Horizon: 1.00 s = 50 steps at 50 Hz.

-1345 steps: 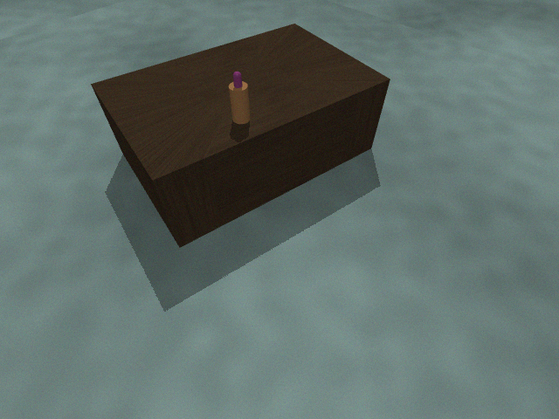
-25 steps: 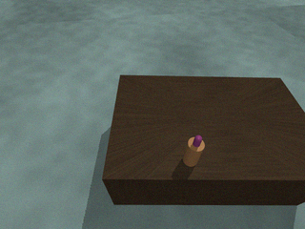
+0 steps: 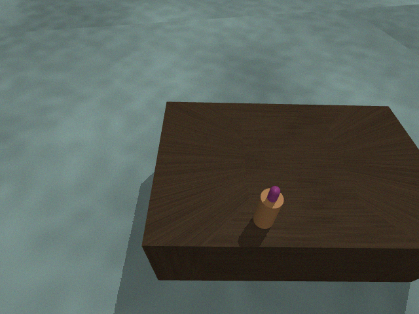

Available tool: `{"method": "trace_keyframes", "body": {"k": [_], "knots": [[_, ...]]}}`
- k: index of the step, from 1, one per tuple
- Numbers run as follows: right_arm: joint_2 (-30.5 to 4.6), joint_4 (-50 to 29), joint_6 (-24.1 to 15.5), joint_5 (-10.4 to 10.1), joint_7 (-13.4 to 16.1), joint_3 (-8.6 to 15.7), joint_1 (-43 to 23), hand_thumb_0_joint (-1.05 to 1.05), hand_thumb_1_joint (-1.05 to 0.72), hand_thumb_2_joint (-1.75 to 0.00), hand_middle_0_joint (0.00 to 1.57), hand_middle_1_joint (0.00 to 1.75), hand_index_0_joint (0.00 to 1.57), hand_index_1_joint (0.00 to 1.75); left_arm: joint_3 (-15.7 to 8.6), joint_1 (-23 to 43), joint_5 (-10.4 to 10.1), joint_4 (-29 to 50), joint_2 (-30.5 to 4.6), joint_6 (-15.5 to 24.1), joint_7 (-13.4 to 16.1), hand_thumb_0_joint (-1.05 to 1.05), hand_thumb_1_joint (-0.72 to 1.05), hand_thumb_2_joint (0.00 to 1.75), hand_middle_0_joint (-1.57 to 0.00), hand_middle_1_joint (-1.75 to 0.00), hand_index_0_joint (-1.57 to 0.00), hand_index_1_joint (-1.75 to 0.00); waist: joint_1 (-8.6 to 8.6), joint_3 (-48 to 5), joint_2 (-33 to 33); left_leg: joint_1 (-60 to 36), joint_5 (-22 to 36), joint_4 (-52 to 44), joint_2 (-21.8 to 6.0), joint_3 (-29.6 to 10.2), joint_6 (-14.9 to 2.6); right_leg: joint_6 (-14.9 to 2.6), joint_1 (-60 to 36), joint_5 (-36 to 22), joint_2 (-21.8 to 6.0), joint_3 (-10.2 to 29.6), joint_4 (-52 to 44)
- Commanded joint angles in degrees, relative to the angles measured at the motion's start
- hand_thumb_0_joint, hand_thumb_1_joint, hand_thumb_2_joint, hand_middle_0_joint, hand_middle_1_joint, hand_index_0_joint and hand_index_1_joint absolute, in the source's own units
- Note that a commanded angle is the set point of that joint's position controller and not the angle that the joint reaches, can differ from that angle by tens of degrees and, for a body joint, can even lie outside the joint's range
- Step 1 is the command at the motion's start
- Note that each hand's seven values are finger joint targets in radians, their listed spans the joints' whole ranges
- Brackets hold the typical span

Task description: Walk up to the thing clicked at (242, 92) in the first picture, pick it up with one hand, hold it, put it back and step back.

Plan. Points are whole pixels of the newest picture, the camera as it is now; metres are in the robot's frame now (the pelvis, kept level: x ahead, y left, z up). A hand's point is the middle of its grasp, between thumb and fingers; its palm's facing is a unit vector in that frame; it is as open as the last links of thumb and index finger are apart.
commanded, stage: stand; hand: right
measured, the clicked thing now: (269, 205) +0.46 -0.19 -0.26
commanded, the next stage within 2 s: step back in 0.26 s
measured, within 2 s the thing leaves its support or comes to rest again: neither
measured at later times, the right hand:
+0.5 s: hand out of the picture +0.08 -0.29 -0.18, palm faces -0.02 +0.93 -0.36, open 7.4 cm
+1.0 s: hand out of the picture -0.02 -0.26 -0.16, palm faces -0.13 +0.90 -0.41, open 7.4 cm
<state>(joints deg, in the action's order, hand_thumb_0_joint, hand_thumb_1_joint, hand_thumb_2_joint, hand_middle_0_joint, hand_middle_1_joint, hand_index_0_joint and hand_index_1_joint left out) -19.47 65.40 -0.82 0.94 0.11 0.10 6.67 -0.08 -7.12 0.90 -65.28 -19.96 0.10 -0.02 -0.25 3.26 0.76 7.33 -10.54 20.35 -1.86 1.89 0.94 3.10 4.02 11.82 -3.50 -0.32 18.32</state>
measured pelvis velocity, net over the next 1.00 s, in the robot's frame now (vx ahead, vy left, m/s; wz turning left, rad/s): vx -0.13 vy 0.00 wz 0.08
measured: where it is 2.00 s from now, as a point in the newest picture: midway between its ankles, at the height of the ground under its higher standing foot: outside the picture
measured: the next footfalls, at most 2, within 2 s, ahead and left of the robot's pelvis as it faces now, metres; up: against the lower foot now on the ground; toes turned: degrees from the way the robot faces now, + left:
left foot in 0.86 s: -0.08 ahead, +0.11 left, +0.00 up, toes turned +4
right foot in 1.22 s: -0.17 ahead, -0.14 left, +0.00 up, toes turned +2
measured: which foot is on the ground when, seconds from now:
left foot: down 0.00-0.50, up 0.52-0.84, down 0.86-1.00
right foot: down 0.00-0.86, up 0.88-1.00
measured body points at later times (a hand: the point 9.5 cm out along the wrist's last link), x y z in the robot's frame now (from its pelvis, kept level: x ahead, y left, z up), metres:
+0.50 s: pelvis -0.04 -0.03 -0.02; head +0.02 -0.03 +0.42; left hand +0.05 +0.30 -0.14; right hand +0.08 -0.34 -0.15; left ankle +0.01 +0.13 -0.75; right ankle -0.04 -0.14 -0.75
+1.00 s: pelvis -0.13 +0.00 -0.02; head -0.06 +0.02 +0.42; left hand -0.03 +0.32 -0.15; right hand -0.01 -0.30 -0.13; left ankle -0.12 +0.11 -0.75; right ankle -0.13 -0.14 -0.67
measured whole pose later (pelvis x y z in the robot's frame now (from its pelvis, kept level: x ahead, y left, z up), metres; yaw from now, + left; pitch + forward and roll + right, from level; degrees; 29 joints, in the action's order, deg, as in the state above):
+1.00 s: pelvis -0.13 +0.00 -0.02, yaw +4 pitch -1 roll -1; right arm -20.1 51.4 2.4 2.2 0.0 2.2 7.3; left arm -4.1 -5.8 0.2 -48.9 -22.5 -3.3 2.1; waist -0.2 10.4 2.0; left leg 17.6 -17.8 36.4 0.3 -0.7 -1.7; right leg -1.0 28.0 31.2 5.5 7.3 67.1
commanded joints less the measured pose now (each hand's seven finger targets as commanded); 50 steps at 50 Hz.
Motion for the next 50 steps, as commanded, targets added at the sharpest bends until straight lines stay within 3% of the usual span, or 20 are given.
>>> {"method": "trace_keyframes", "body": {"k": [1,12,13,16,20,22,24,25,26,27,29,30,37,39,41,42,43,44,48,50], "knots": [[-12.69,-3.36,-0.91,-0.25,0.64,2.39,-2.01,0.0,-0.9,-0.9,0.2,0.3,0.2,0.3,-2.22,1.27,-0.04,3.2,-11.52,1.11,0.65,0.0,0.9,0.9,-0.2,-0.3,-0.2,-0.3,0.19,-3.57,-1.09,-1.52,9.97,-2.9,-5.99,-4.96,-1.8,-3.36,1.6,-8.02,-4.36,2.91,-2.58],[-12.48,-3.48,-0.92,-0.27,0.51,2.45,-1.93,0.0,-0.9,-0.9,0.2,0.3,0.2,0.3,-2.35,1.47,-0.07,3.78,-11.79,1.39,0.67,0.0,0.9,0.9,-0.2,-0.3,-0.2,-0.3,0.0,-4.75,-0.74,-1.76,11.52,-2.42,-6.0,-4.96,-1.9,-3.27,0.71,-10.18,-4.78,2.94,-2.56],[-15.64,-4.47,0.31,-0.9,0.09,3.74,-4.15,0.0,-0.9,-0.9,0.2,0.3,0.2,0.3,-4.66,2.33,-1.31,5.22,-15.29,0.67,0.84,0.0,0.9,0.9,-0.2,-0.3,-0.2,-0.3,0.23,1.65,-1.4,2.39,20.69,2.28,-5.42,-6.59,-3.76,-3.41,6.43,-16.36,-2.6,2.67,3.84],[-16.67,-6.82,1.21,-1.52,-0.08,4.9,-2.5,0.0,-0.9,-0.9,0.2,0.3,0.2,0.3,-4.68,0.39,-1.35,7.64,-12.5,-0.15,1.19,0.0,0.9,0.9,-0.2,-0.3,-0.2,-0.3,-0.38,-4.37,-5.85,2.4,27.09,2.44,-9.5,-8.77,-8.55,-3.81,5.7,-11.21,1.35,-1.01,13.58],[-17.71,-11.3,2.23,-0.65,0.21,6.26,-4.87,0.0,-0.9,-0.9,0.2,0.3,0.2,0.3,-5.2,-3.08,-0.59,9.81,-11.25,-1.41,0.99,0.0,0.9,0.9,-0.2,-0.3,-0.2,-0.3,0.78,-8.69,-12.39,6.52,23.39,5.09,-13.61,-11.29,-13.81,-4.99,6.9,9.85,3.64,-0.36,25.12],[-16.91,-13.43,3.05,-0.44,0.33,6.4,-7.07,0.0,-0.9,-0.9,0.2,0.3,0.2,0.3,-5.61,-5.91,-0.46,9.74,-11.33,-1.63,0.92,0.0,0.9,0.9,-0.2,-0.3,-0.2,-0.3,2.37,-7.91,-12.28,10.59,19.24,8.93,-12.44,-10.39,-13.19,-5.6,5.72,6.19,3.3,-0.07,23.19],[-12.62,-15.09,3.86,-1.48,0.2,5.39,-7.99,0.0,-0.9,-0.9,0.2,0.3,0.2,0.3,-6.57,-6.53,0.41,10.7,-14.65,-0.72,1.24,0.0,0.9,0.9,-0.2,-0.3,-0.2,-0.3,3.32,-5.25,1.35,12.98,6.09,24.57,-0.52,-5.88,-6.22,-8.27,8.27,-12.15,-6.14,10.78,5.91],[-9.14,-16.44,4.12,-1.73,0.52,4.33,-8.02,0.0,-0.9,-0.9,0.2,0.3,0.2,0.3,-7.59,-4.83,0.75,12.04,-18.69,-0.3,1.19,0.0,0.9,0.9,-0.2,-0.3,-0.2,-0.3,2.95,-2.22,11.18,21.07,-18.67,34.1,9.1,-4.92,-3.19,-12.94,6.23,-25.61,-13.66,20.76,1.62],[-9.79,-16.06,4.51,-0.95,1.34,4.59,-5.61,0.0,-0.9,-0.9,0.2,0.3,0.2,0.3,-7.98,-2.02,1.52,14.32,-21.66,0.02,1.43,0.0,0.9,0.9,-0.2,-0.3,-0.2,-0.3,2.88,-2.89,12.44,22.06,-27.09,43.79,8.44,-10.7,-3.18,-19.15,10.32,-30.42,-20.29,26.8,1.99],[-12.21,-15.14,4.68,-1.18,1.52,5.3,-2.94,0.0,-0.9,-0.9,0.2,0.3,0.2,0.3,-7.98,1.22,1.19,15.8,-20.26,0.08,1.69,0.0,0.9,0.9,-0.2,-0.3,-0.2,-0.3,0.62,-3.69,9.22,21.23,-25.71,50.23,7.28,-13.41,-3.03,-19.75,11.84,-30.18,-19.45,24.29,3.29],[-13.87,-14.05,4.35,-2.28,1.38,5.85,1.82,0.0,-0.9,-0.9,0.2,0.3,0.2,0.3,-7.2,6.18,1.29,17.76,-16.3,0.21,1.91,0.0,0.9,0.9,-0.2,-0.3,-0.2,-0.3,-2.37,-5.57,7.02,22.57,-19.06,52.11,7.66,-12.36,-2.17,-16.45,5.93,-31.52,-12.66,13.72,7.62],[-14.01,-14.28,4.11,-1.88,1.48,5.68,1.71,0.0,-0.9,-0.9,0.2,0.3,0.2,0.3,-7.03,5.46,1.35,18.28,-15.64,0.19,2.1,0.0,0.9,0.9,-0.2,-0.3,-0.2,-0.3,-1.33,-6.42,7.22,22.25,-17.6,52.01,7.54,-11.65,-1.62,-15.6,5.19,-30.68,-11.64,12.3,8.51],[-13.15,-17.34,3.21,-0.24,1.18,4.73,-0.61,0.0,-0.9,-0.9,0.2,0.3,0.2,0.3,-7.53,-2.23,0.74,19.78,-14.97,-0.54,3.09,0.0,0.9,0.9,-0.2,-0.3,-0.2,-0.3,3.6,-7.83,9.9,21.71,-19.09,28.99,3.35,-7.07,-0.99,-16.21,-5.92,-34.18,-13.9,11.84,13.59],[-13.46,-16.47,2.98,0.23,0.79,5.38,2.65,0.0,-0.9,-0.9,0.2,0.3,0.2,0.3,-7.72,0.08,0.44,21.37,-16.25,-0.89,2.77,0.0,0.9,0.9,-0.2,-0.3,-0.2,-0.3,1.9,-8.6,10.76,14.99,-16.14,21.2,3.08,-3.69,-1.71,-14.94,-1.25,-32.58,-13.16,10.62,15.39],[-13.27,-15.08,2.44,0.62,0.48,5.96,7.01,0.0,-0.9,-0.9,0.2,0.3,0.2,0.3,-7.58,1.89,-0.16,22.46,-17.03,-1.36,2.23,0.0,0.9,0.9,-0.2,-0.3,-0.2,-0.3,-1.08,-9.45,8.85,6.77,-1.83,7.82,3.87,-0.48,-2.34,-11.76,3.93,-26.78,-10.41,7.74,19.65],[-15.19,-15.76,2.18,1.59,0.55,6.72,6.21,0.0,-0.9,-0.9,0.2,0.3,0.2,0.3,-6.89,0.9,-0.46,22.84,-14.6,-1.73,2.05,0.0,0.9,0.9,-0.2,-0.3,-0.2,-0.3,-0.95,-9.35,2.75,3.12,9.13,5.91,-1.58,-8.1,-4.23,-8.3,10.41,-15.93,-6.39,5.95,23.8],[-19.89,-16.84,2.01,1.94,0.33,7.66,5.03,0.0,-0.9,-0.9,0.2,0.3,0.2,0.3,-6.34,0.02,-0.89,23.46,-11.41,-1.82,2.03,0.0,0.9,0.9,-0.2,-0.3,-0.2,-0.3,-0.45,-9.1,-10.85,-0.84,19.94,3.58,-13.67,-24.66,-9.65,-5.06,20.66,5.48,4.13,1.97,33.05],[-24.18,-17.36,2.0,0.99,-0.05,8.25,4.57,0.0,-0.9,-0.9,0.2,0.3,0.2,0.3,-7.06,4.3,-0.7,23.52,-12.55,-2.09,2.96,0.0,0.9,0.9,-0.2,-0.3,-0.2,-0.3,-3.82,-8.55,-16.69,4.99,24.85,0.85,-19.53,-31.34,-17.64,-4.27,21.42,29.52,9.96,6.65,43.18],[-15.98,-19.4,2.01,1.25,1.29,6.25,-2.81,0.0,-0.9,-0.9,0.2,0.3,0.2,0.3,-7.29,-2.04,-0.96,20.17,-12.49,-1.96,2.89,0.0,0.9,0.9,-0.2,-0.3,-0.2,-0.3,1.6,-3.66,-9.13,3.4,23.95,5.3,-12.4,-16.34,-14.21,-4.01,27.41,19.12,9.1,11.01,55.77],[-14.58,-19.7,1.92,0.92,1.39,6.0,-1.94,0.0,-0.9,-0.9,0.2,0.3,0.2,0.3,-7.34,-3.93,-0.47,19.6,-12.15,-1.55,2.45,0.0,0.9,0.9,-0.2,-0.3,-0.2,-0.3,1.24,-4.8,-9.2,-0.51,27.03,7.09,-12.54,-15.18,-15.94,-2.26,26.42,18.73,8.01,9.42,53.59]]}}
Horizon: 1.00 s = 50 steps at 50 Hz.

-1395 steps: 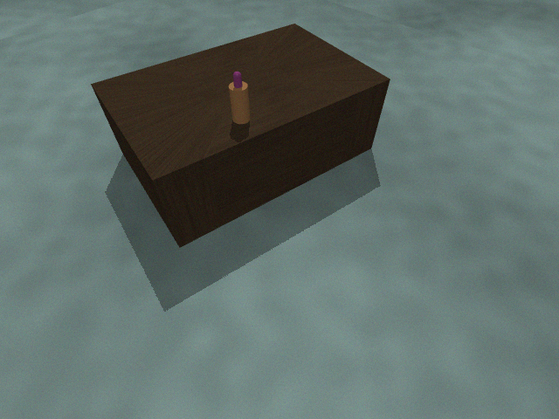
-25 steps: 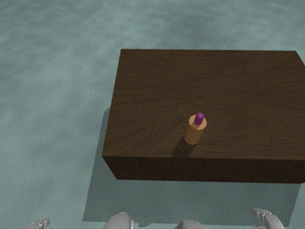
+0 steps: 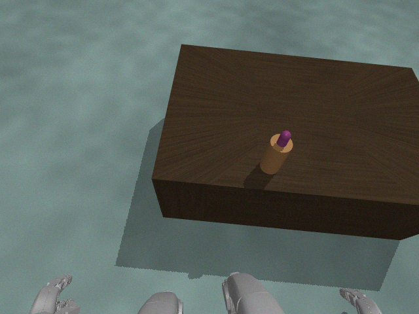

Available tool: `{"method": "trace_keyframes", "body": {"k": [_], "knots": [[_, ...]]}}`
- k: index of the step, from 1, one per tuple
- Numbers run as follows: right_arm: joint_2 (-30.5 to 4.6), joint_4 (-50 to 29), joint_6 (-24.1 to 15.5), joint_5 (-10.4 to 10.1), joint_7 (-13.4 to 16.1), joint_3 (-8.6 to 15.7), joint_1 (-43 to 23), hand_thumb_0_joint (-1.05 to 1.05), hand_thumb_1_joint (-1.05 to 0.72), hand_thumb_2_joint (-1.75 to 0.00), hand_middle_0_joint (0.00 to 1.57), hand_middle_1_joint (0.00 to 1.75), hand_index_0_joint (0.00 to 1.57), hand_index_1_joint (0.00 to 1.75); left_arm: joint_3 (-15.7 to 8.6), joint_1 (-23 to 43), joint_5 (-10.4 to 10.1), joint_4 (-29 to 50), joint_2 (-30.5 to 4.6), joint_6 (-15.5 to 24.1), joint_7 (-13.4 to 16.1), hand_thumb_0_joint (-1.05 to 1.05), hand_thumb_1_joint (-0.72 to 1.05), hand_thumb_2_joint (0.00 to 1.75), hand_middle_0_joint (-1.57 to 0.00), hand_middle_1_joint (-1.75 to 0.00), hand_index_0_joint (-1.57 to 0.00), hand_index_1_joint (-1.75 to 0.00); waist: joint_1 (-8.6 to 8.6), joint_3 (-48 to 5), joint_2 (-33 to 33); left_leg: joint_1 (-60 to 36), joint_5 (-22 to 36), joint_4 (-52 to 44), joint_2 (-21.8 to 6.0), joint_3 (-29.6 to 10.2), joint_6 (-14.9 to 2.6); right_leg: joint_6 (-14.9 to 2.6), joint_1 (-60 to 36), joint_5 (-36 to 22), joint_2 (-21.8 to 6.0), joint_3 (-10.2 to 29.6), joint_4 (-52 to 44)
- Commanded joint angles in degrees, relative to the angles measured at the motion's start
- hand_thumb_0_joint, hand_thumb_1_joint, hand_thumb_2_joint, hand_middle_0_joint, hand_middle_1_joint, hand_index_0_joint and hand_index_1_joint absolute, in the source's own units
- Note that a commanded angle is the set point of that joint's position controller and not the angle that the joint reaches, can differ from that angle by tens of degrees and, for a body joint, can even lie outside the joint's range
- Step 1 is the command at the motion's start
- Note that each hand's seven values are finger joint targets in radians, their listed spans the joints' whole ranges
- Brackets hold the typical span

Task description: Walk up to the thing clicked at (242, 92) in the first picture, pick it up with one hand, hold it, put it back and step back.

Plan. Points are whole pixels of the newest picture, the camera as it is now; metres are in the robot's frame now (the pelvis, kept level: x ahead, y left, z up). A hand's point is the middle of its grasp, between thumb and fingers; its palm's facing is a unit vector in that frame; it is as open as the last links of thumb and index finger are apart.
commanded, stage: step back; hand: right
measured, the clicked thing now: (277, 150) +0.57 -0.24 -0.24
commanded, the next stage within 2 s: none
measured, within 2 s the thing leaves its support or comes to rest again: neither
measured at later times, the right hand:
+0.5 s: hand out of the picture -0.05 -0.27 -0.16, palm faces +0.00 +0.92 -0.39, open 7.4 cm
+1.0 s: hand out of the picture -0.19 -0.27 -0.15, palm faces +0.09 +0.91 -0.40, open 7.4 cm
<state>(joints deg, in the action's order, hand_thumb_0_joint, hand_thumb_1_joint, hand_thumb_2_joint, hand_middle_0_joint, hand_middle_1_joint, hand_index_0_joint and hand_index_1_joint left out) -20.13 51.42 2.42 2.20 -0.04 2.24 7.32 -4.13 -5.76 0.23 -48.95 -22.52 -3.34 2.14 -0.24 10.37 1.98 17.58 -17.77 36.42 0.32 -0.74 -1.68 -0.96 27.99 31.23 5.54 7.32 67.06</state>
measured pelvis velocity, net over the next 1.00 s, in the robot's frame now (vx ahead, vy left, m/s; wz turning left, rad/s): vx -0.29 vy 0.01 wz -0.13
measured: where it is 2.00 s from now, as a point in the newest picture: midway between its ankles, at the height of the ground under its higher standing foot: outside the picture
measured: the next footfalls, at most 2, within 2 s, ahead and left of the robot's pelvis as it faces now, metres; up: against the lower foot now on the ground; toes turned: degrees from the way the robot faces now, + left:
right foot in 0.22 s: -0.05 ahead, -0.13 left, +0.00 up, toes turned -3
left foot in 0.56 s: -0.11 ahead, +0.13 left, +0.00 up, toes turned -4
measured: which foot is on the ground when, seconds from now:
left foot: down 0.00-0.24, up 0.26-0.54, down 0.56-0.98, up 1.00-1.00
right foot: up 0.00-0.20, down 0.22-0.58, up 0.60-0.94, down 0.96-1.00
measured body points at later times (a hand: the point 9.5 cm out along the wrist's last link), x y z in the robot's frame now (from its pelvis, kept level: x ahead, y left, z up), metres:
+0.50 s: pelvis -0.13 +0.01 +0.00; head -0.06 -0.01 +0.44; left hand +0.01 +0.31 -0.10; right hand -0.05 -0.32 -0.13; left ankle -0.14 +0.13 -0.69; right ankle -0.09 -0.13 -0.73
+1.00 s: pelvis -0.29 +0.01 -0.01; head -0.24 +0.00 +0.43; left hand -0.19 +0.32 -0.13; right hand -0.20 -0.32 -0.12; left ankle -0.15 +0.13 -0.72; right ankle -0.33 -0.11 -0.73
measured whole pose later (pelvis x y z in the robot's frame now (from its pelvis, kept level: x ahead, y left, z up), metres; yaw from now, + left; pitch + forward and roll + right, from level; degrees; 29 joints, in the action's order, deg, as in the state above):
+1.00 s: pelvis -0.29 +0.01 -0.01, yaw -8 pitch -2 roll -2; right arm -23.2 47.4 3.1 1.4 0.6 3.1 5.4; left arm -4.1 -12.4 2.0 -50.8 -20.9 -2.3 -0.3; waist 0.3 9.6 -3.1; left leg 27.9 -14.2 39.9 -3.2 -1.1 -0.4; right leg -0.3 12.4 23.6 2.2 0.5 37.8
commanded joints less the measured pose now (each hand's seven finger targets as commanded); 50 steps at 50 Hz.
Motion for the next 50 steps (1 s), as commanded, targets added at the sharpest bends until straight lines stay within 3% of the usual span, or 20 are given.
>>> {"method": "trace_keyframes", "body": {"k": [1,5,10,11,12,13,15,17,21,24,27,28,29,30,34,42,47,48,49,50], "knots": [[-13.5,-5.83,-1.37,-0.3,1.57,3.89,-0.81,0.0,-0.9,-0.9,0.2,0.3,0.2,0.3,-3.14,-4.6,0.39,3.77,-9.13,2.02,0.12,0.0,0.9,0.9,-0.2,-0.3,-0.2,-0.3,0.08,-12.16,-9.77,-13.17,35.56,-8.33,-14.23,-11.98,-13.18,2.4,2.77,-0.52,-0.92,1.35,1.93],[-15.44,-6.8,-1.13,-0.34,1.62,4.49,0.36,0.0,-0.9,-0.9,0.2,0.3,0.2,0.3,-2.9,-4.53,0.47,4.76,-8.9,2.48,-0.35,0.0,0.9,0.9,-0.2,-0.3,-0.2,-0.3,-1.45,-13.25,-10.88,-13.43,31.99,-7.18,-15.86,-11.26,-14.19,3.02,-2.4,-0.86,-3.4,-2.5,-13.3],[-15.41,-7.63,0.23,-1.81,0.93,4.05,-2.25,0.0,-0.9,-0.9,0.2,0.3,0.2,0.3,-3.22,-12.23,1.5,1.14,-8.75,3.87,-0.62,0.0,0.9,0.9,-0.2,-0.3,-0.2,-0.3,1.97,-16.27,-10.57,-4.3,17.39,-0.26,-11.88,-7.09,-7.42,0.02,-19.46,-20.65,-4.23,-7.46,-43.11],[-13.71,-8.43,0.33,-2.08,0.72,3.53,-1.95,0.0,-0.9,-0.9,0.2,0.3,0.2,0.3,-4.17,-11.94,2.34,1.71,-12.56,4.23,-0.59,0.0,0.9,0.9,-0.2,-0.3,-0.2,-0.3,1.49,-14.61,-2.69,5.61,8.15,4.19,-7.88,-5.69,-3.88,-2.48,-22.3,-20.68,-10.16,4.03,-43.35],[-11.1,-9.59,0.28,-2.5,0.82,3.1,-5.14,0.0,-0.9,-0.9,0.2,0.3,0.2,0.3,-5.56,-9.48,1.82,2.92,-18.59,3.99,-0.9,0.0,0.9,0.9,-0.2,-0.3,-0.2,-0.3,3.08,-11.03,11.96,12.33,-9.11,15.47,3.37,-0.78,0.33,-11.47,-16.51,-24.37,-22.38,20.6,-47.61],[-12.67,-8.96,0.8,-1.85,1.55,3.98,-6.23,0.0,-0.9,-0.9,0.2,0.3,0.2,0.3,-5.96,-6.48,2.64,5.01,-21.17,4.32,-0.72,0.0,0.9,0.9,-0.2,-0.3,-0.2,-0.3,4.15,-8.22,13.08,11.15,-18.96,29.0,3.71,-7.64,1.25,-17.55,-8.12,-29.97,-29.57,28.07,-48.64],[-14.0,-6.36,0.64,-3.01,1.52,4.12,-0.24,0.0,-0.9,-0.9,0.2,0.3,0.2,0.3,-4.4,-0.87,1.48,6.97,-14.95,4.49,-0.23,0.0,0.9,0.9,-0.2,-0.3,-0.2,-0.3,-0.48,-8.07,2.99,11.23,-12.83,35.95,5.71,-12.66,1.27,-13.27,-10.55,-40.59,-21.89,13.57,-42.53],[-13.14,-5.86,-0.13,-2.94,1.85,3.58,1.94,0.0,-0.9,-0.9,0.2,0.3,0.2,0.3,-4.24,0.5,1.93,7.51,-13.05,4.03,0.08,0.0,0.9,0.9,-0.2,-0.3,-0.2,-0.3,-0.89,-10.16,5.84,11.65,-11.01,35.59,6.66,-9.52,1.99,-11.17,-14.25,-44.14,-18.84,6.45,-39.81],[-12.34,-6.61,-0.24,-2.05,1.89,3.03,0.87,0.0,-0.9,-0.9,0.2,0.3,0.2,0.3,-3.79,-4.72,2.02,7.38,-11.67,3.29,0.54,0.0,0.9,0.9,-0.2,-0.3,-0.2,-0.3,3.16,-10.87,7.44,13.13,-13.05,22.62,4.57,-6.27,3.04,-11.3,-23.31,-44.33,-18.6,5.71,-38.2],[-12.59,-6.33,-0.72,-1.47,1.51,3.48,2.74,0.0,-0.9,-0.9,0.2,0.3,0.2,0.3,-3.89,-3.85,1.67,8.13,-12.64,2.78,0.68,0.0,0.9,0.9,-0.2,-0.3,-0.2,-0.3,2.55,-13.02,9.22,7.29,-11.82,7.25,1.35,-2.94,1.94,-10.61,-24.2,-45.18,-20.13,6.69,-35.48],[-13.01,-3.9,-1.48,-0.6,1.13,4.63,8.64,0.0,-0.9,-0.9,0.2,0.3,0.2,0.3,-3.07,-0.59,0.68,9.35,-12.64,1.67,-0.03,0.0,0.9,0.9,-0.2,-0.3,-0.2,-0.3,-0.93,-14.69,6.23,-5.24,6.47,-10.89,1.01,-0.62,0.28,-5.95,-15.2,-36.06,-15.98,3.48,-28.55],[-16.34,-4.6,-1.71,0.26,1.03,5.47,7.2,0.0,-0.9,-0.9,0.2,0.3,0.2,0.3,-2.48,-2.63,0.46,9.37,-10.53,1.36,-0.16,0.0,0.9,0.9,-0.2,-0.3,-0.2,-0.3,-0.07,-14.02,-4.14,-8.65,12.72,-12.76,-8.42,-15.08,-3.34,-2.61,-5.94,-22.46,-9.39,0.9,-21.42],[-22.71,-6.41,-1.55,-0.05,0.32,6.23,3.74,0.0,-0.9,-0.9,0.2,0.3,0.2,0.3,-2.61,-0.68,0.07,9.93,-9.89,1.49,0.28,0.0,0.9,0.9,-0.2,-0.3,-0.2,-0.3,-1.04,-13.19,-16.95,-4.0,18.45,-17.04,-20.51,-29.46,-12.52,-0.12,-0.89,3.96,0.22,-4.65,-10.54],[-23.46,-6.48,-1.76,0.24,0.32,6.61,4.3,0.0,-0.9,-0.9,0.2,0.3,0.2,0.3,-3.86,2.12,0.9,8.98,-11.64,1.3,0.99,0.0,0.9,0.9,-0.2,-0.3,-0.2,-0.3,-3.35,-12.05,-13.97,2.53,18.14,-18.47,-23.47,-34.82,-16.83,0.0,-3.25,9.12,0.94,4.09,0.47],[-15.84,-7.36,-2.0,0.09,1.39,4.58,-3.17,0.0,-0.9,-0.9,0.2,0.3,0.2,0.3,-3.82,-6.46,0.09,4.77,-11.33,1.2,0.29,0.0,0.9,0.9,-0.2,-0.3,-0.2,-0.3,3.02,-8.53,-9.41,-1.06,16.53,-14.4,-14.43,-15.81,-10.92,0.21,1.85,-3.58,0.31,4.23,8.53],[-16.34,-7.49,-1.5,-0.02,1.5,4.99,2.75,0.0,-0.9,-0.9,0.2,0.3,0.2,0.3,-3.02,-4.85,0.87,5.04,-9.5,1.73,-1.04,0.0,0.9,0.9,-0.2,-0.3,-0.2,-0.3,-1.82,-12.93,-11.77,-10.83,19.7,-11.75,-15.43,-12.79,-13.32,3.17,-4.59,-0.91,-2.85,-2.48,-14.42],[-16.38,-8.31,0.19,-1.0,1.1,4.44,-1.33,0.0,-0.9,-0.9,0.2,0.3,0.2,0.3,-3.62,-15.83,1.6,-0.49,-9.72,2.23,-1.66,0.0,0.9,0.9,-0.2,-0.3,-0.2,-0.3,2.48,-15.85,-11.35,1.6,6.21,-7.38,-11.71,-9.51,-5.8,-0.81,-21.99,-13.41,-4.77,-6.99,-42.28],[-13.57,-8.5,0.17,-1.34,0.92,3.69,-0.35,0.0,-0.9,-0.9,0.2,0.3,0.2,0.3,-4.47,-14.77,2.58,0.31,-12.59,2.51,-1.68,0.0,0.9,0.9,-0.2,-0.3,-0.2,-0.3,2.14,-12.89,-2.24,10.48,-2.44,0.15,-5.93,-7.26,-2.28,-2.94,-21.83,-7.68,-11.46,5.53,-45.83],[-11.13,-10.14,-0.19,-1.72,1.44,3.36,-4.28,0.0,-0.9,-0.9,0.2,0.3,0.2,0.3,-5.91,-10.85,2.6,2.63,-19.22,2.36,-1.75,0.0,0.9,0.9,-0.2,-0.3,-0.2,-0.3,4.3,-8.77,13.65,15.65,-13.49,12.92,6.04,-3.07,1.44,-10.73,-12.02,-7.15,-24.14,21.53,-51.54],[-13.63,-9.62,0.0,-1.3,2.17,4.45,-4.23,0.0,-0.9,-0.9,0.2,0.3,0.2,0.3,-6.22,-6.48,2.84,4.76,-21.71,2.46,-1.4,0.0,0.9,0.9,-0.2,-0.3,-0.2,-0.3,4.66,-5.45,13.32,12.35,-17.1,25.1,3.32,-8.95,2.85,-16.89,-1.26,-9.73,-31.67,27.74,-53.62]]}}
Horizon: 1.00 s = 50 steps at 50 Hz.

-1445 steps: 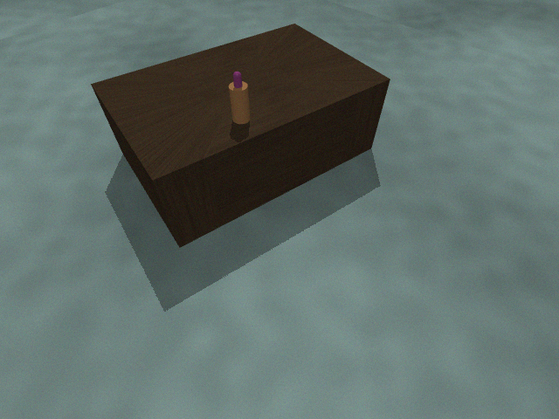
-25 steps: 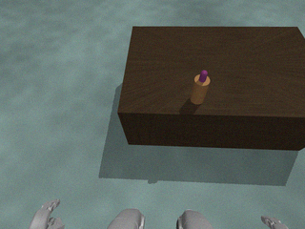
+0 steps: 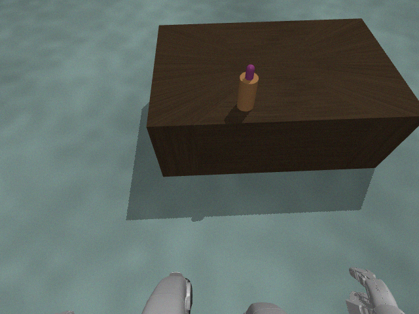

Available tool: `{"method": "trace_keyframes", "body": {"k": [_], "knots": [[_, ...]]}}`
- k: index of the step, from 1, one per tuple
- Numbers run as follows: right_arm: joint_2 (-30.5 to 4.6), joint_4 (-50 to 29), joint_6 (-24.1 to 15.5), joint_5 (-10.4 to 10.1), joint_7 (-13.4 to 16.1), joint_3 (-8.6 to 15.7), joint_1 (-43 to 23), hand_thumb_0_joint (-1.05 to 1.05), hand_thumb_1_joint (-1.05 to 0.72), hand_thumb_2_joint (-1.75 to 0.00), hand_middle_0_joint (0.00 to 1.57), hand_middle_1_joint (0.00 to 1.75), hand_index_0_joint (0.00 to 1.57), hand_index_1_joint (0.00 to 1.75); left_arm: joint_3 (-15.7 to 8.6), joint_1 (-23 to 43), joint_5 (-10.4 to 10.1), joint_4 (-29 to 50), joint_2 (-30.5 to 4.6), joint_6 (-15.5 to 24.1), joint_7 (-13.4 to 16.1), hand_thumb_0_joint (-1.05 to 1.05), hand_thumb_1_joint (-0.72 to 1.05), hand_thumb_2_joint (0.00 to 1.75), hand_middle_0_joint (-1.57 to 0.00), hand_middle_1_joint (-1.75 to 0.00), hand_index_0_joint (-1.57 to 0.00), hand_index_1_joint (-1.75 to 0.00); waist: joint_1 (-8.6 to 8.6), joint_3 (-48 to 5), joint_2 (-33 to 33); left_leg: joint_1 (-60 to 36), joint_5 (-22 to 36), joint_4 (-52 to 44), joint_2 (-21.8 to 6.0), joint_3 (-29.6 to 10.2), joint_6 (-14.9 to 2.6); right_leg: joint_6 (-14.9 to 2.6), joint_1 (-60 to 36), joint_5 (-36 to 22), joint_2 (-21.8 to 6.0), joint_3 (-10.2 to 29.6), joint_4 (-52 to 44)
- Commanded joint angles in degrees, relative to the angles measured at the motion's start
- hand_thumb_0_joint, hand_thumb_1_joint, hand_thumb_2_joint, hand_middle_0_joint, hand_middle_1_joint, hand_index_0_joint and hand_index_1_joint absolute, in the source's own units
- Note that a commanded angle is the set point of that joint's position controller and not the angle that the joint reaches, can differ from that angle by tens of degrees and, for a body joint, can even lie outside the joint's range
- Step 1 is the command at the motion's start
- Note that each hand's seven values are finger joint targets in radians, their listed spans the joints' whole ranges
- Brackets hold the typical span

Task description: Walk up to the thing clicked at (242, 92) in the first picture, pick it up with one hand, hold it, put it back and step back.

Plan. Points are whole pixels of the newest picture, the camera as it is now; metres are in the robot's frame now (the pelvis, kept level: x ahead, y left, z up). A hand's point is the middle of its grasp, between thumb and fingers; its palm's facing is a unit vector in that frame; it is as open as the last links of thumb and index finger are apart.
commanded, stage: step back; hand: right
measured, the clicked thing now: (247, 87) +0.89 -0.13 -0.23
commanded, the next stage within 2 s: stand in 1.72 s
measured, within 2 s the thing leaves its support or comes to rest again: neither
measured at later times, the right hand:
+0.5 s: hand out of the picture -0.04 -0.26 -0.12, palm faces -0.11 +0.90 -0.42, open 7.4 cm
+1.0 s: hand out of the picture -0.15 -0.27 -0.14, palm faces -0.11 +0.93 -0.36, open 7.4 cm
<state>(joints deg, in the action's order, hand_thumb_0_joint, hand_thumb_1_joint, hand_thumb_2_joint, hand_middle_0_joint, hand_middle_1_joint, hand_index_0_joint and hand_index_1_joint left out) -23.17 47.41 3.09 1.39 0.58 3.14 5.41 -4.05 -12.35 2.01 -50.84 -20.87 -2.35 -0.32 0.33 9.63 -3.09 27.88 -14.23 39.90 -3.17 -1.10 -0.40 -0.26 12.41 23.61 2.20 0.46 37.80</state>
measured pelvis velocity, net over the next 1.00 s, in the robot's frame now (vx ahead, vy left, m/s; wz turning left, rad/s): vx -0.24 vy -0.02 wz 0.07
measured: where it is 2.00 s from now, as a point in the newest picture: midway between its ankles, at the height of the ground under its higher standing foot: outside the picture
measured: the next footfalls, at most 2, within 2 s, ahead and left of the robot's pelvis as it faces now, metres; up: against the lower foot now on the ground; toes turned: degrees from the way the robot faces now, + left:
left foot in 0.28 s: -0.06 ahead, +0.12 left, +0.00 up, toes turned +4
right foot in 0.62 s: -0.18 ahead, -0.14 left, +0.00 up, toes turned +3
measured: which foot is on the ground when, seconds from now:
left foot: up 0.00-0.26, down 0.28-0.66, up 0.68-0.88, down 0.90-1.00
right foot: down 0.00-0.32, up 0.34-0.60, down 0.62-1.00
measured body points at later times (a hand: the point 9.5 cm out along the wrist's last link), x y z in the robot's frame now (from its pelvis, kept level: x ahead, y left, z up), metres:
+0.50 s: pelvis -0.16 +0.00 +0.01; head -0.10 +0.02 +0.46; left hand -0.06 +0.32 -0.11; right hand -0.03 -0.30 -0.10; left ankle -0.10 +0.11 -0.72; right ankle -0.18 -0.15 -0.64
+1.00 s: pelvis -0.24 -0.02 +0.01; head -0.22 -0.02 +0.46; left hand -0.21 +0.31 -0.11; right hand -0.15 -0.32 -0.12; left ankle -0.22 +0.10 -0.72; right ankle -0.24 -0.14 -0.70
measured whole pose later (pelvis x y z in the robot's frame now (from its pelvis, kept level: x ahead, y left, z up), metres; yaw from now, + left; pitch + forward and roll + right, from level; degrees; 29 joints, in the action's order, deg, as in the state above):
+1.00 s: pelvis -0.24 -0.02 +0.01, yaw +4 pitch -3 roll +2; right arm -20.3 56.4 -0.6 2.2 -0.7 3.1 12.6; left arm -3.0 -12.6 1.6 -54.9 -22.4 -1.2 -0.3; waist 1.4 5.1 1.7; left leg 15.3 -15.7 33.6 2.6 0.7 -1.6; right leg -1.2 15.9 28.8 -2.8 0.7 44.3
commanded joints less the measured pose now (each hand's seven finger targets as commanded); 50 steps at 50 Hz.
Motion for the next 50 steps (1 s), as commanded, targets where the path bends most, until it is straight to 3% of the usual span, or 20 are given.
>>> {"method": "trace_keyframes", "body": {"k": [1,3,8,12,14,16,17,20,27,30,32,33,34,37,41,44,45,47,48,50], "knots": [[-11.87,-4.05,-0.56,-0.83,1.51,3.66,-0.12,0.0,-0.9,-0.9,0.2,0.3,0.2,0.3,-5.2,4.01,0.37,7.96,-19.9,1.75,1.42,0.0,0.9,0.9,-0.2,-0.3,-0.2,-0.3,1.16,-3.68,12.29,-0.07,-17.26,27.26,7.5,-11.25,1.43,-16.11,16.55,-7.58,-24.9,26.85,-21.69],[-10.13,-1.53,-1.08,-1.46,1.45,2.85,4.91,0.0,-0.9,-0.9,0.2,0.3,0.2,0.3,-3.96,9.92,0.47,8.64,-14.67,1.88,1.76,0.0,0.9,0.9,-0.2,-0.3,-0.2,-0.3,-3.06,-5.57,9.6,0.36,-12.22,28.16,10.42,-8.42,0.9,-10.26,9.78,-23.73,-15.43,10.78,-14.12],[-8.64,-3.11,-1.78,-0.5,1.53,1.9,3.48,0.0,-0.9,-0.9,0.2,0.3,0.2,0.3,-4.06,2.23,0.8,8.68,-14.46,1.46,2.65,0.0,0.9,0.9,-0.2,-0.3,-0.2,-0.3,2.53,-9.15,13.24,2.05,-16.11,16.53,6.84,-3.86,1.56,-11.61,-5.63,-36.5,-17.04,10.58,-8.51],[-8.33,-1.6,-2.42,-0.03,1.02,2.28,7.1,0.0,-0.9,-0.9,0.2,0.3,0.2,0.3,-3.51,2.97,-0.39,9.34,-14.94,0.38,2.65,0.0,0.9,0.9,-0.2,-0.3,-0.2,-0.3,1.4,-13.27,13.66,-6.7,-8.21,-6.57,6.06,2.67,0.44,-9.51,-8.62,-39.1,-15.47,9.08,-1.25],[-10.67,0.04,-2.64,0.16,1.17,3.46,10.16,0.0,-0.9,-0.9,0.2,0.3,0.2,0.3,-2.45,4.39,-0.77,10.38,-13.19,-0.3,2.19,0.0,0.9,0.9,-0.2,-0.3,-0.2,-0.3,0.16,-14.93,8.43,-16.73,9.14,-15.24,1.74,-3.17,-1.77,-5.35,0.35,-28.21,-12.65,7.54,3.73],[-20.66,-2.1,-2.39,0.22,0.73,5.03,6.69,0.0,-0.9,-0.9,0.2,0.3,0.2,0.3,-2.52,7.4,-1.69,11.25,-12.17,-0.52,2.56,0.0,0.9,0.9,-0.2,-0.3,-0.2,-0.3,-2.02,-14.38,-9.95,-13.32,25.34,-18.58,-19.25,-28.15,-16.29,-0.65,11.6,13.92,0.44,1.58,22.53],[-19.78,-1.96,-2.61,0.77,0.93,5.26,6.23,0.0,-0.9,-0.9,0.2,0.3,0.2,0.3,-2.95,8.62,-0.84,10.35,-13.2,-0.89,3.04,0.0,0.9,0.9,-0.2,-0.3,-0.2,-0.3,-2.46,-12.19,-6.11,-8.37,22.47,-18.92,-19.73,-28.68,-17.42,-0.88,10.99,15.14,0.8,8.27,30.52],[-14.25,-2.56,-2.66,0.89,1.52,3.18,0.37,0.0,-0.9,-0.9,0.2,0.3,0.2,0.3,-3.1,3.17,-1.74,6.69,-12.61,-1.22,2.43,0.0,0.9,0.9,-0.2,-0.3,-0.2,-0.3,2.05,-8.81,-2.01,-7.36,19.63,-16.96,-12.61,-14.4,-12.84,-1.07,12.81,6.82,2.6,10.24,37.44],[-14.14,-1.93,-2.2,1.36,0.64,4.01,3.59,0.0,-0.9,-0.9,0.2,0.3,0.2,0.3,-2.55,1.43,-0.43,4.44,-11.58,1.21,0.59,0.0,0.9,0.9,-0.2,-0.3,-0.2,-0.3,-1.78,-13.0,-7.68,-18.94,-6.22,-17.69,-10.67,-13.09,-12.5,1.01,7.83,6.69,-1.26,1.65,4.88],[-14.01,-1.4,-1.05,0.88,0.17,3.77,2.23,0.0,-0.9,-0.9,0.2,0.3,0.2,0.3,-2.8,-5.31,0.11,-0.64,-10.66,2.59,0.74,0.0,0.9,0.9,-0.2,-0.3,-0.2,-0.3,1.49,-13.74,-5.91,-13.02,-4.68,-11.97,-7.79,-8.17,-8.83,-1.78,-4.7,-3.37,0.52,-2.65,-17.77],[-6.9,-3.12,-1.56,0.13,-0.12,1.45,1.49,0.0,-0.9,-0.9,0.2,0.3,0.2,0.3,-5.03,-4.65,1.6,0.13,-17.67,3.31,1.01,0.0,0.9,0.9,-0.2,-0.3,-0.2,-0.3,2.28,-9.21,12.18,9.28,-14.51,3.48,5.0,-2.42,-0.73,-6.97,-9.21,8.05,-15.06,25.25,-21.71],[-9.28,-3.52,-1.63,0.17,0.87,2.53,-3.16,0.0,-0.9,-0.9,0.2,0.3,0.2,0.3,-5.53,-0.19,1.42,2.18,-22.57,3.01,1.15,0.0,0.9,0.9,-0.2,-0.3,-0.2,-0.3,4.82,-5.58,14.48,2.2,-19.32,10.91,4.42,-7.83,0.9,-14.79,9.77,13.61,-26.02,33.65,-25.01],[-11.42,-2.38,-1.55,-0.14,0.77,3.09,-2.33,0.0,-0.9,-0.9,0.2,0.3,0.2,0.3,-5.15,3.68,0.97,3.27,-20.55,3.32,1.22,0.0,0.9,0.9,-0.2,-0.3,-0.2,-0.3,2.68,-1.48,10.33,0.22,-16.03,17.11,3.47,-10.07,1.12,-14.85,14.27,14.02,-25.14,30.16,-24.99],[-9.59,0.71,-2.56,-0.59,0.51,2.25,2.27,0.0,-0.9,-0.9,0.2,0.3,0.2,0.3,-3.58,5.6,0.83,3.31,-14.95,4.21,1.45,0.0,0.9,0.9,-0.2,-0.3,-0.2,-0.3,0.11,-4.5,9.18,-0.73,-9.75,17.78,6.09,-6.3,0.87,-9.98,5.8,-10.5,-15.65,13.25,-17.43],[-8.72,0.6,-3.69,0.43,-0.43,1.94,0.31,0.0,-0.9,-0.9,0.2,0.3,0.2,0.3,-3.85,0.46,0.97,2.14,-15.89,4.35,1.1,0.0,0.9,0.9,-0.2,-0.3,-0.2,-0.3,3.56,-6.3,13.08,-1.28,-12.5,2.69,3.84,-0.71,1.17,-10.07,-3.36,-11.22,-16.04,12.14,-15.24],[-7.92,3.27,-4.59,0.21,-0.58,2.6,4.56,0.0,-0.9,-0.9,0.2,0.3,0.2,0.3,-2.93,2.76,0.05,2.42,-15.77,3.4,0.68,0.0,0.9,0.9,-0.2,-0.3,-0.2,-0.3,0.71,-7.69,10.98,-15.82,-5.12,-13.52,5.8,3.57,0.27,-8.22,2.22,-12.02,-14.95,9.58,-10.46],[-8.18,4.29,-5.0,0.39,-0.31,3.06,6.33,0.0,-0.9,-0.9,0.2,0.3,0.2,0.3,-1.82,2.16,-0.02,2.35,-13.74,3.17,0.59,0.0,0.9,0.9,-0.2,-0.3,-0.2,-0.3,-0.04,-9.25,9.27,-22.01,-1.25,-17.41,5.33,1.65,-0.64,-6.55,4.13,-15.75,-13.2,7.37,-5.83],[-14.06,4.36,-5.64,0.67,0.01,4.07,6.76,0.0,-0.9,-0.9,0.2,0.3,0.2,0.3,-0.43,3.01,-1.36,2.15,-9.09,2.85,0.3,0.0,0.9,0.9,-0.2,-0.3,-0.2,-0.3,-0.52,-11.13,-5.64,-22.89,-15.85,-24.19,-12.15,-26.13,-9.14,-1.3,13.99,3.92,-3.1,-1.19,6.02],[-17.44,4.29,-5.54,0.61,-0.38,5.03,7.43,0.0,-0.9,-0.9,0.2,0.3,0.2,0.3,-2.02,5.15,-0.77,1.53,-13.87,2.76,0.81,0.0,0.9,0.9,-0.2,-0.3,-0.2,-0.3,-2.28,-9.34,-3.78,-15.96,-22.58,-26.1,-16.16,-30.04,-14.22,-1.66,11.34,12.31,-4.57,2.01,12.3],[-13.8,3.78,-5.97,0.74,-0.2,3.61,4.58,0.0,-0.9,-0.9,0.2,0.3,0.2,0.3,-1.66,3.42,-1.04,0.99,-12.44,3.03,0.29,0.0,0.9,0.9,-0.2,-0.3,-0.2,-0.3,-0.01,-6.6,-1.62,-15.73,-18.07,-25.05,-13.41,-24.63,-13.03,-1.82,12.93,8.6,-5.63,3.47,12.16]]}}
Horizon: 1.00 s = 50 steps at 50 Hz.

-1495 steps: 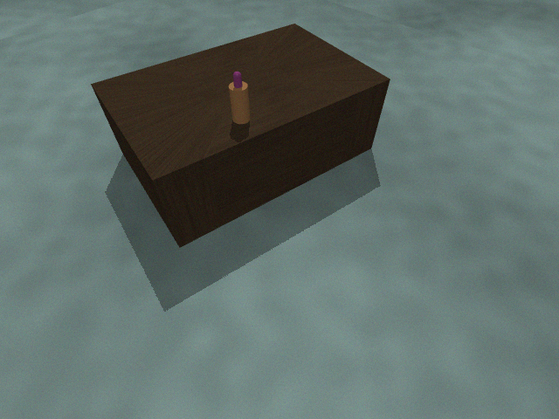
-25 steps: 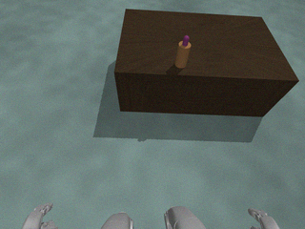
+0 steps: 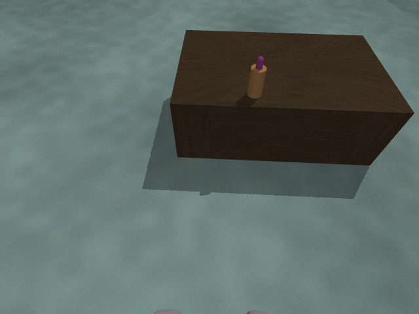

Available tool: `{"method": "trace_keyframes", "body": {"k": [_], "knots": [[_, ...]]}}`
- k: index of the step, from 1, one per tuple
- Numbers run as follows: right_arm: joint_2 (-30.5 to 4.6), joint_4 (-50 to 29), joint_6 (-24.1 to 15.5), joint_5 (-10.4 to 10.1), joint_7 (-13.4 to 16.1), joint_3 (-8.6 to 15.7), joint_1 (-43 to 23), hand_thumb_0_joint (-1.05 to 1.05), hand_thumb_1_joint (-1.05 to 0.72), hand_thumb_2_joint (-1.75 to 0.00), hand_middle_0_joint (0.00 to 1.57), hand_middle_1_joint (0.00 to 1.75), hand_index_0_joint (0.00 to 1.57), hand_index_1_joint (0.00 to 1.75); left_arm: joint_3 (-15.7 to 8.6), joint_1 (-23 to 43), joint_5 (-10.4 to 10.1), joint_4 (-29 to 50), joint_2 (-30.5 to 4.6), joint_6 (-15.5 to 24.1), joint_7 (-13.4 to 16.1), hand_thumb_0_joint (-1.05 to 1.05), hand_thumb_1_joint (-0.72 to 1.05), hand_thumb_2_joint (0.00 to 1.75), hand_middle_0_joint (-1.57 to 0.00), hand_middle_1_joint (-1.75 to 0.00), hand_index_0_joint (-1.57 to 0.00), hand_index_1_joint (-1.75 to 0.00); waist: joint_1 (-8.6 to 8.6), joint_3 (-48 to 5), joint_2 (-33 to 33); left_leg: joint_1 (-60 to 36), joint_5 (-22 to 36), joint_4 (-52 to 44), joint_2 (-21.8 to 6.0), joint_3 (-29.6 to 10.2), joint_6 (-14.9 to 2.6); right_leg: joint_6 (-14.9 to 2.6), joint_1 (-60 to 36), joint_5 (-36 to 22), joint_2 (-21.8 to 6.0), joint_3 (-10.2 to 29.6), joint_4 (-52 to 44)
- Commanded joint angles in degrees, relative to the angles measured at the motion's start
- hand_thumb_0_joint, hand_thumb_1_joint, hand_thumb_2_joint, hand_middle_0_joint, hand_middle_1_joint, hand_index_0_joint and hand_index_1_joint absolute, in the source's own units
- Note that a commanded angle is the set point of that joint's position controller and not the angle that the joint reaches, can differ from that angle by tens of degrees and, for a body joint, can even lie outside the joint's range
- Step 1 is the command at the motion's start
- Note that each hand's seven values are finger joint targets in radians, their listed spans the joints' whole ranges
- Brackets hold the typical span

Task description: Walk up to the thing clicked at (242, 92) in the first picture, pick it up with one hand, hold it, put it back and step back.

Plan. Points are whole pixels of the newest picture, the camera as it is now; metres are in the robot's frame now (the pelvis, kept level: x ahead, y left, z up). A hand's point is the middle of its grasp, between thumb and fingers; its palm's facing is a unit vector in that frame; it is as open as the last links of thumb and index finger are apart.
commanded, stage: step back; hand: right
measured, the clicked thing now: (257, 76) +1.11 -0.20 -0.24
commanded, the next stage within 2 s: stand in 0.72 s
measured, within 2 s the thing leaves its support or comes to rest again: neither
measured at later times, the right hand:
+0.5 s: hand out of the picture +0.13 -0.25 -0.14, palm faces -0.05 +0.93 -0.36, open 7.4 cm
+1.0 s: hand (330, 308) +0.15 -0.23 -0.13, palm faces -0.03 +0.94 -0.33, open 7.4 cm
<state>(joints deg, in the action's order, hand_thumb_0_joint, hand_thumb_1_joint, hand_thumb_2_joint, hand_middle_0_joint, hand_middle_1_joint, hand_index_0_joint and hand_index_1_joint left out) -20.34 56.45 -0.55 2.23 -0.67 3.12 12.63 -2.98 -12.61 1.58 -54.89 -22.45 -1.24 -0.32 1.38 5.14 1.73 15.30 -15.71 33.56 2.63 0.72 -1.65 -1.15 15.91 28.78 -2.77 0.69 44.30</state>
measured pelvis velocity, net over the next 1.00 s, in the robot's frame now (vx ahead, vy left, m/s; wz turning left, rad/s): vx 0.03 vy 0.01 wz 0.01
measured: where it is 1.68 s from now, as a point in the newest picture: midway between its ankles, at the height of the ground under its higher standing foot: outside the picture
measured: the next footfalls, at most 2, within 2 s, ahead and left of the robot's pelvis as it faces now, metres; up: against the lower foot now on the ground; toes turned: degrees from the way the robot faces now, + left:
none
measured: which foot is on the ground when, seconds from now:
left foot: down 0.00-1.00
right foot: down 0.00-1.00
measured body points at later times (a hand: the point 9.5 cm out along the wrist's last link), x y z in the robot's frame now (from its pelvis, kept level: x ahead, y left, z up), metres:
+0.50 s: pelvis +0.03 +0.00 +0.01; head +0.05 +0.01 +0.46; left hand +0.10 +0.32 -0.12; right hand +0.13 -0.30 -0.11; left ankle +0.05 +0.12 -0.72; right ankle +0.01 -0.13 -0.72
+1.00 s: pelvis +0.03 +0.01 +0.02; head +0.04 +0.01 +0.47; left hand +0.12 +0.31 -0.11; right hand +0.15 -0.28 -0.10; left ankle +0.05 +0.12 -0.72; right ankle +0.01 -0.13 -0.72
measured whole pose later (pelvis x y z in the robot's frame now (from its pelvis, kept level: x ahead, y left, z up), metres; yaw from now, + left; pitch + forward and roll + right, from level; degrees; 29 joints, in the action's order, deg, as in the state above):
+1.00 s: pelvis +0.03 +0.01 +0.02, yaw +1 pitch -3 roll +0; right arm -18.9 63.2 -1.2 0.5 -0.3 0.5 2.4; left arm -0.2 -4.4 0.6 -64.5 -19.9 0.8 -0.1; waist 0.5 4.1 0.3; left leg 8.1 -9.5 20.7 0.3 0.7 -0.7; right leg 1.8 2.7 12.9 -2.1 -1.5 18.7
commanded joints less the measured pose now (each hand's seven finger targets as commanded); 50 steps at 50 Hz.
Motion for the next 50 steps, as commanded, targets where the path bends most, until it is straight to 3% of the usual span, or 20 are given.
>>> {"method": "trace_keyframes", "body": {"k": [1,5,6,7,8,9,10,14,16,17,18,19,20,23,25,28,33,39,46,50], "knots": [[-16.01,-5.24,-2.38,-0.1,1.1,3.46,-3.6,0.0,-0.9,-0.9,0.2,0.3,0.2,0.3,-2.57,3.16,-0.66,4.23,-10.75,2.27,0.15,0.0,0.9,0.9,-0.2,-0.3,-0.2,-0.3,-0.85,-1.45,-7.24,-1.6,-15.01,-18.21,-17.81,-23.44,-10.23,-0.95,8.23,2.0,-1.24,2.7,2.11],[-13.63,-5.14,-0.97,-0.58,0.5,2.45,-7.58,0.0,-0.9,-0.9,0.2,0.3,0.2,0.3,-3.12,-2.09,-0.15,-0.1,-9.1,3.35,0.23,0.0,0.9,0.9,-0.2,-0.3,-0.2,-0.3,1.82,-3.66,-8.83,8.01,-9.95,-11.99,-11.82,-11.88,-4.53,-0.6,-10.18,-10.31,2.92,-3.04,-18.06],[-11.9,-5.17,-0.71,-0.92,0.46,1.91,-7.33,0.0,-0.9,-0.9,0.2,0.3,0.2,0.3,-3.6,-2.26,0.35,-0.44,-10.27,3.55,0.53,0.0,0.9,0.9,-0.2,-0.3,-0.2,-0.3,2.43,-4.0,-6.12,11.16,-10.38,-8.56,-9.9,-9.62,-2.36,-1.33,-14.6,-10.95,2.47,-1.16,-20.62],[-9.32,-5.68,-0.65,-1.27,0.44,1.3,-7.4,0.0,-0.9,-0.9,0.2,0.3,0.2,0.3,-4.35,-2.29,0.87,-0.1,-13.29,3.93,0.9,0.0,0.9,0.9,-0.2,-0.3,-0.2,-0.3,2.93,-3.18,1.84,17.07,-11.39,-0.47,-4.97,-7.02,0.37,-4.05,-14.89,-0.95,-5.6,13.41,-26.34],[-9.14,-5.2,-0.4,-1.16,0.85,1.34,-7.49,0.0,-0.9,-0.9,0.2,0.3,0.2,0.3,-4.85,-1.25,0.95,-0.06,-16.98,4.17,0.9,0.0,0.9,0.9,-0.2,-0.3,-0.2,-0.3,3.01,-1.33,7.01,16.2,-14.99,8.79,0.12,-5.14,1.05,-8.92,-8.65,10.39,-15.41,25.41,-32.1],[-11.37,-4.33,-0.58,-0.85,1.04,1.95,-6.49,0.0,-0.9,-0.9,0.2,0.3,0.2,0.3,-4.73,3.57,1.25,1.97,-17.19,4.41,0.88,0.0,0.9,0.9,-0.2,-0.3,-0.2,-0.3,1.58,1.15,5.09,13.56,-15.13,13.41,-2.58,-6.32,1.83,-12.57,-3.46,6.65,-19.95,28.04,-31.68],[-11.91,-3.74,-0.92,-1.15,0.87,1.84,-4.93,0.0,-0.9,-0.9,0.2,0.3,0.2,0.3,-4.4,5.34,0.67,2.74,-15.16,4.72,1.06,0.0,0.9,0.9,-0.2,-0.3,-0.2,-0.3,0.48,1.66,2.18,12.97,-13.19,13.61,-3.57,-7.09,1.8,-12.72,-4.27,-3.42,-18.66,23.84,-29.31],[-9.77,-1.77,-1.79,-1.19,0.5,1.44,-2.63,0.0,-0.9,-0.9,0.2,0.3,0.2,0.3,-3.2,7.34,0.42,2.13,-13.2,4.78,0.98,0.0,0.9,0.9,-0.2,-0.3,-0.2,-0.3,-0.76,-3.86,6.16,2.91,-6.12,1.2,-3.1,-1.46,1.38,-7.59,-5.61,-27.3,-11.61,8.54,-22.06],[-9.39,-0.81,-1.92,-0.7,0.67,1.91,-1.41,0.0,-0.9,-0.9,0.2,0.3,0.2,0.3,-2.63,8.1,-0.15,1.79,-12.5,3.92,0.73,0.0,0.9,0.9,-0.2,-0.3,-0.2,-0.3,-2.02,-4.81,5.84,-4.59,5.15,-8.16,-2.03,0.04,0.69,-4.41,-3.04,-31.05,-8.61,4.12,-17.23],[-10.33,-0.71,-2.06,-0.45,0.9,2.34,-1.13,0.0,-0.9,-0.9,0.2,0.3,0.2,0.3,-1.96,7.66,-0.35,2.11,-11.13,3.69,0.63,0.0,0.9,0.9,-0.2,-0.3,-0.2,-0.3,-2.13,-5.98,3.85,-8.79,10.53,-9.24,-4.31,-3.16,-0.13,-2.79,-0.79,-30.67,-7.32,2.94,-14.19],[-12.7,-1.06,-2.4,-0.16,1.2,2.66,-1.84,0.0,-0.9,-0.9,0.2,0.3,0.2,0.3,-1.14,7.23,-0.89,2.55,-8.98,3.36,0.48,0.0,0.9,0.9,-0.2,-0.3,-0.2,-0.3,-1.76,-7.36,-3.48,-9.79,12.9,-11.93,-11.94,-13.58,-2.64,-0.34,2.09,-24.0,-3.25,0.6,-10.06],[-15.14,-1.9,-2.38,-0.71,1.1,2.63,-5.25,0.0,-0.9,-0.9,0.2,0.3,0.2,0.3,-1.41,6.72,-1.7,1.4,-8.99,2.82,0.53,0.0,0.9,0.9,-0.2,-0.3,-0.2,-0.3,-0.04,-7.28,-6.55,-3.96,7.07,-13.21,-16.94,-19.18,-7.43,0.58,-1.12,-6.92,0.76,-1.78,-9.37],[-15.66,-1.85,-2.21,-0.89,0.9,2.64,-6.71,0.0,-0.9,-0.9,0.2,0.3,0.2,0.3,-1.44,6.8,-1.34,0.61,-9.61,2.77,0.72,0.0,0.9,0.9,-0.2,-0.3,-0.2,-0.3,-0.02,-6.81,-6.6,-2.2,4.94,-13.19,-17.8,-19.21,-8.83,-0.11,-3.68,-3.42,0.53,-1.18,-11.56],[-12.45,-1.55,-1.75,-1.14,0.87,1.29,-10.59,0.0,-0.9,-0.9,0.2,0.3,0.2,0.3,-1.3,5.5,-0.87,-1.53,-10.15,3.82,0.88,0.0,0.9,0.9,-0.2,-0.3,-0.2,-0.3,1.37,-5.97,-6.84,0.36,13.04,-9.69,-11.98,-10.84,-2.96,-0.96,-9.46,-16.19,-1.82,0.92,-19.86],[-11.18,-0.76,-1.65,-1.45,0.94,0.96,-9.92,0.0,-0.9,-0.9,0.2,0.3,0.2,0.3,-1.74,5.36,-0.92,-2.45,-12.42,4.32,1.01,0.0,0.9,0.9,-0.2,-0.3,-0.2,-0.3,0.41,-6.8,-3.67,-0.35,17.65,-5.16,-7.84,-5.8,-0.61,-1.81,-11.77,-26.44,-4.8,4.17,-20.91],[-11.42,0.61,-1.55,-1.43,1.04,1.21,-9.11,0.0,-0.9,-0.9,0.2,0.3,0.2,0.3,-1.6,7.48,-1.09,-2.12,-12.06,4.1,1.3,0.0,0.9,0.9,-0.2,-0.3,-0.2,-0.3,-0.67,-10.4,-3.27,-5.04,22.68,-5.31,-8.46,-5.25,-1.13,-1.75,-12.12,-32.18,-5.02,2.34,-19.06],[-11.47,1.06,-1.28,-1.46,1.15,1.39,-11.57,0.0,-0.9,-0.9,0.2,0.3,0.2,0.3,-0.94,8.59,-0.91,-2.91,-10.53,3.45,1.39,0.0,0.9,0.9,-0.2,-0.3,-0.2,-0.3,-0.36,-9.28,-3.74,-7.12,23.69,-7.35,-9.98,-6.73,-2.32,-0.74,-9.77,-28.22,-3.34,-0.06,-19.25],[-11.75,2.47,-1.77,-1.82,1.33,0.45,-11.27,0.0,-0.9,-0.9,0.2,0.3,0.2,0.3,0.09,9.3,-1.48,-4.94,-9.17,3.22,1.33,0.0,0.9,0.9,-0.2,-0.3,-0.2,-0.3,-1.09,-9.67,-3.16,-12.03,32.29,-10.49,-10.88,-7.45,-1.01,0.76,-11.95,-32.94,-4.03,1.46,-23.22],[-10.91,2.85,-1.63,-1.92,1.15,-0.14,-13.25,0.0,-0.9,-0.9,0.2,0.3,0.2,0.3,0.21,9.8,-1.04,-6.49,-9.38,3.14,0.91,0.0,0.9,0.9,-0.2,-0.3,-0.2,-0.3,-0.75,-7.5,-2.7,-10.09,20.16,-15.54,-9.93,-6.6,0.04,1.08,-12.84,-26.17,-4.44,1.96,-27.79],[-10.99,3.45,-1.74,-1.9,0.99,-0.17,-13.21,0.0,-0.9,-0.9,0.2,0.3,0.2,0.3,0.19,10.28,-0.85,-6.87,-9.49,3.35,0.84,0.0,0.9,0.9,-0.2,-0.3,-0.2,-0.3,-0.96,-7.69,-2.02,-10.04,17.87,-16.4,-10.14,-6.81,0.16,0.94,-13.1,-24.64,-4.86,2.21,-28.75]]}}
